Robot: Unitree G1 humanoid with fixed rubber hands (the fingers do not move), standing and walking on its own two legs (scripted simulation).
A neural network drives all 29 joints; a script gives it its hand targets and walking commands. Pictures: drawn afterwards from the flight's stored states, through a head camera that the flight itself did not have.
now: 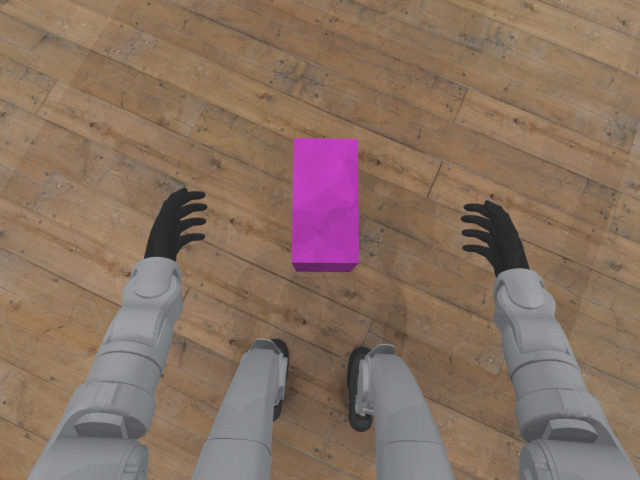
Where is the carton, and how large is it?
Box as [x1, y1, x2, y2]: [291, 138, 358, 271]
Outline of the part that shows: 294,138 291,262 297,271 350,271 358,263 357,139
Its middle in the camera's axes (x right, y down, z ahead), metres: +0.01 -0.06 +0.99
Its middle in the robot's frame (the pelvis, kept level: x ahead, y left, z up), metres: +0.53 -0.01 -0.59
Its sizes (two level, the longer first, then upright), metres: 0.290 0.148 0.228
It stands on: the floor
